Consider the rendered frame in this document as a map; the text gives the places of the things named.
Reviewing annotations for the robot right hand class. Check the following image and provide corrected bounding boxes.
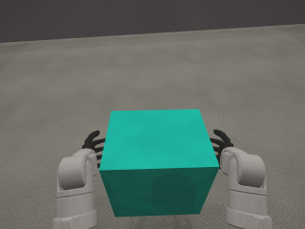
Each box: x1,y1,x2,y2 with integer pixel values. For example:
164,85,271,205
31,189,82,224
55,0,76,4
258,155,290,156
210,129,234,170

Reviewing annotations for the robot right forearm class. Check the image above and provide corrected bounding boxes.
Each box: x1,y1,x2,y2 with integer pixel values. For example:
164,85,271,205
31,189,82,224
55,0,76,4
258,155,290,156
219,147,273,229

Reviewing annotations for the carton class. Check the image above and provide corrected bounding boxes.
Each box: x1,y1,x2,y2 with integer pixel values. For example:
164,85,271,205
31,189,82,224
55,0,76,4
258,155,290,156
99,109,220,218

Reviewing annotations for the robot left hand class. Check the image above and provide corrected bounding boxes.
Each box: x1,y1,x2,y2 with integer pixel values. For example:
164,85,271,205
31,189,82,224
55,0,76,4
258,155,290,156
82,130,106,168

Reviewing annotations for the robot left forearm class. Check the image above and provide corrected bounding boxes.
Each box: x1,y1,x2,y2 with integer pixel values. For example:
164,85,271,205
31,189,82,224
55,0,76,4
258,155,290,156
52,148,98,229

